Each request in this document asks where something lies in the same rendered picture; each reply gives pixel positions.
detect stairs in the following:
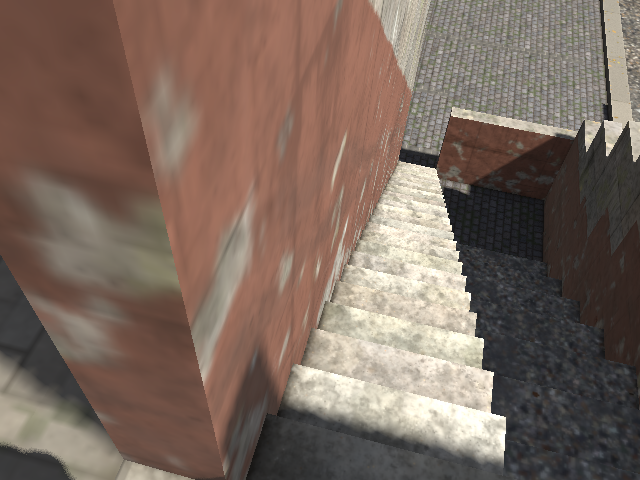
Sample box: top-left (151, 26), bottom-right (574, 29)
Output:
top-left (246, 161), bottom-right (517, 480)

